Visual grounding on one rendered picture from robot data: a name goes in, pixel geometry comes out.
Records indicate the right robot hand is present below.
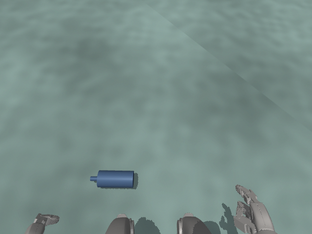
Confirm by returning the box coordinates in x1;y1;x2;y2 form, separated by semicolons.
234;185;275;234

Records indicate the left robot hand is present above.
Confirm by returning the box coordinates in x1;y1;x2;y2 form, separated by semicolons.
25;214;59;234

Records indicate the bottle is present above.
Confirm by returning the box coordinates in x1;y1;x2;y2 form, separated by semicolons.
90;170;134;188

